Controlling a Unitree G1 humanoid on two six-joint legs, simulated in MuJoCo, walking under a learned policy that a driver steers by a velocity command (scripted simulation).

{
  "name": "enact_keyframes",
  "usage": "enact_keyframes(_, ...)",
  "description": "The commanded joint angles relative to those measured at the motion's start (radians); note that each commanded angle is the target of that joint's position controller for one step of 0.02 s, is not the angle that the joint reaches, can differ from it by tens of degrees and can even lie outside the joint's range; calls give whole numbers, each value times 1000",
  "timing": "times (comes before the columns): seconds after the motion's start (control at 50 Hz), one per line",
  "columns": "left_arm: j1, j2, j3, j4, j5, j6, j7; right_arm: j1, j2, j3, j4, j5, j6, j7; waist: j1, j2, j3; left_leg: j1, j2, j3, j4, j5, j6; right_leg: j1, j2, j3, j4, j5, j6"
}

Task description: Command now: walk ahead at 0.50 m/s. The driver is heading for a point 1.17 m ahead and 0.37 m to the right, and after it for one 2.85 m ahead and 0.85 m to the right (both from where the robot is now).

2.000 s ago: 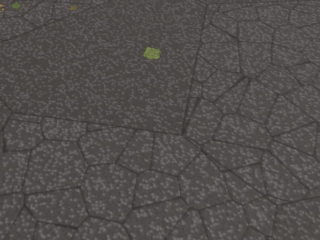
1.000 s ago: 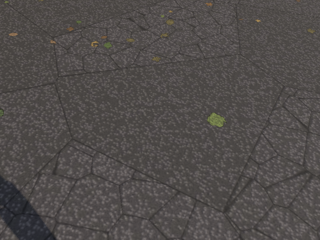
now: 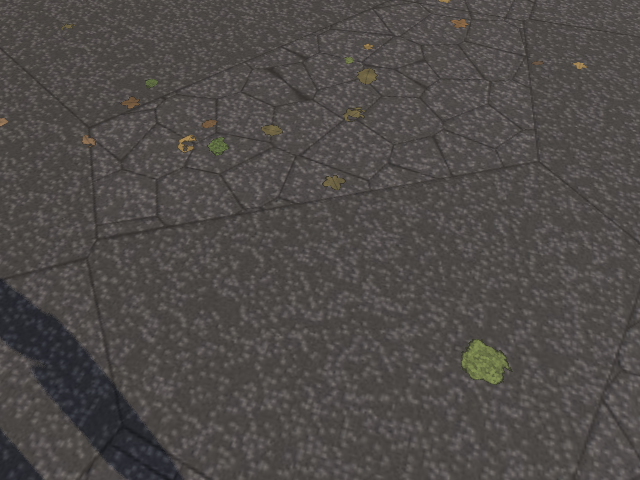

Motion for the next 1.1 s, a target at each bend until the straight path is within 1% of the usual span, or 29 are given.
enact_keyframes(0.02,5,42,9,-61,12,6,6,-41,-138,-31,-53,1,-27,-9,31,95,-9,23,278,-232,-221,129,192,-93,-48,25,-101,130,29)
enact_keyframes(0.12,-168,17,-5,-110,9,-9,-10,36,-174,-35,-4,12,-15,-23,-28,89,22,37,237,-126,-218,142,140,-33,-2,-14,-416,381,29)
enact_keyframes(0.2,-268,33,-7,-158,-2,-15,-30,104,-188,-39,43,22,2,-26,-56,96,43,162,293,-144,-169,134,128,-51,19,-8,-519,343,4)
enact_keyframes(0.26,-248,61,1,-168,-2,-23,-42,103,-204,-46,61,24,20,-33,-26,117,24,251,330,-162,-93,237,103,1,39,-18,-566,225,-37)
enact_keyframes(0.28,-189,79,11,-155,-1,-25,-42,85,-212,-47,61,24,26,-35,12,126,-9,257,317,-147,-23,368,89,93,64,-45,-587,199,-55)
enact_keyframes(0.3,-56,116,33,-113,2,-26,-36,76,-199,-40,59,20,32,-37,76,113,-90,229,267,-106,134,499,64,276,94,-72,-606,203,-81)
enact_keyframes(0.32,125,183,56,-72,11,-25,-26,83,-158,-21,39,4,33,-41,140,47,-238,74,213,-59,401,372,29,569,-21,46,-560,255,-137)
enact_keyframes(0.34,218,278,82,-52,16,-15,-23,202,-46,14,20,2,13,-31,106,-208,-373,-351,40,-16,787,-93,-54,944,-255,504,-634,51,-298)
enact_keyframes(0.36,225,184,55,-53,1,-12,-26,164,-104,3,36,14,-8,-29,133,-194,-397,-481,31,-159,930,-421,-50,961,-277,689,-760,-58,-306)
enact_keyframes(0.38,148,144,39,-66,2,-14,-25,84,-173,-18,10,40,-22,-23,122,-130,-246,-563,85,-169,977,-367,-34,844,-253,556,-777,-74,-261)
enact_keyframes(0.4,78,121,32,-82,7,-14,-24,22,-169,-15,-4,41,-26,-25,95,-55,-162,-547,139,-137,941,-277,-27,707,-215,433,-792,-4,-235)
enact_keyframes(0.42,26,92,24,-86,13,-16,-27,-15,-159,-18,-11,25,-24,-29,69,-16,-89,-517,171,-122,874,-211,-31,579,-175,345,-826,85,-225)
enact_keyframes(0.46,-12,63,16,-87,23,-26,-30,19,-134,-20,1,16,-2,-32,18,-54,-69,-410,207,-128,805,-136,-39,457,-128,253,-881,181,-214)
enact_keyframes(0.5,0,78,21,-72,17,-37,-28,25,-107,-16,5,12,15,-34,2,-41,-56,-400,213,-117,757,-97,-56,414,-119,193,-920,257,-230)
enact_keyframes(0.6,76,109,29,-30,7,-27,-6,-146,-86,-10,-48,-1,11,-33,41,-9,-3,-473,206,-102,481,134,-89,436,-85,101,-952,348,-214)
enact_keyframes(0.66,135,127,32,-5,-4,-17,4,-257,-71,-3,-76,5,-2,-22,77,-8,21,-433,165,-85,311,230,-98,450,-70,90,-944,304,-199)
enact_keyframes(0.74,197,133,37,20,-12,4,12,-361,-82,-1,-111,15,-22,1,101,-20,40,-401,129,-93,188,208,-92,521,-105,143,-875,282,-195)
enact_keyframes(0.8,183,150,48,21,-12,17,22,-312,-125,-15,-101,15,-36,6,52,-53,14,-279,110,-96,135,117,-64,553,-129,194,-793,332,-169)
enact_keyframes(0.82,166,149,48,16,-11,21,23,-232,-147,-27,-79,14,-39,2,5,-56,-26,-157,95,-77,105,99,-44,536,-105,183,-716,419,-151)
enact_keyframes(0.84,159,118,37,6,-4,21,22,-91,-193,-49,-42,6,-43,-7,-58,-37,-129,68,120,-88,120,106,-8,468,-43,146,-548,451,-121)
enact_keyframes(0.86,152,53,15,-32,20,20,21,85,-264,-67,-22,-8,-40,-18,-122,87,-300,364,312,-279,159,92,51,280,46,84,-234,201,-81)
enact_keyframes(0.88,298,-44,-11,-54,-5,0,17,113,-315,-78,-1,-5,-24,-14,-47,386,-418,644,519,-705,55,-98,196,-81,170,29,75,-322,-28)
enact_keyframes(0.9,245,74,16,-39,-29,-5,19,89,-204,-53,-16,0,-21,-14,-80,264,-341,565,485,-732,-19,-281,169,-179,104,113,188,-309,-27)
enact_keyframes(0.92,149,127,35,-64,-38,-4,20,29,-152,-37,-22,4,-22,-18,-82,194,-199,432,448,-568,-40,-279,123,-212,63,96,197,-214,-33)
enact_keyframes(0.94,115,113,36,-70,-32,2,24,-37,-131,-28,-23,0,-22,-17,-50,136,-125,300,406,-455,-68,-177,102,-173,22,75,173,-133,-27)
enact_keyframes(0.96,103,99,40,-77,-19,8,23,-79,-105,-22,-19,-4,-23,-15,-26,144,-73,203,377,-372,-99,-101,100,-143,-3,75,132,-79,-22)
enact_keyframes(1.0,122,55,41,-82,-22,31,16,-118,-91,-22,-8,-12,-31,-16,13,173,-37,92,339,-245,-158,-14,94,-61,-34,68,91,-29,-14)
enact_keyframes(1.04,97,31,38,-106,-19,48,15,-122,-113,-32,8,-10,-39,-19,23,143,-12,61,346,-167,-193,69,111,-82,-44,62,53,14,-3)
enact_keyframes(1.1,37,25,36,-142,-11,54,7,-104,-146,-44,30,-12,-37,-28,16,109,6,83,346,-68,-213,145,120,-123,-47,60,-77,137,11)
Velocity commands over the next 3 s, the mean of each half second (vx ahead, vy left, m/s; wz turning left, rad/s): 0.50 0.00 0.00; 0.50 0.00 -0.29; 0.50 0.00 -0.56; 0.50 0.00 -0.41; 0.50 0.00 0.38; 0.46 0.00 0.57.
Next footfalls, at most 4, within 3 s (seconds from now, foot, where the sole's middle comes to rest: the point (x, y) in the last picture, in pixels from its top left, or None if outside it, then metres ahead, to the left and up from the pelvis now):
0.32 right None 0.35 -0.16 -0.78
0.84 left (290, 407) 0.64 0.07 -0.78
1.36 right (431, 332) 0.83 -0.26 -0.78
1.86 left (410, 222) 1.18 -0.25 -0.78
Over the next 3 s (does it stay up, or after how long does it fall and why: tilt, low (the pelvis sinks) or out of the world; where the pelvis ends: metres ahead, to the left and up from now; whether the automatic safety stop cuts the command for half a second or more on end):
stays up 1.49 -0.48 -0.01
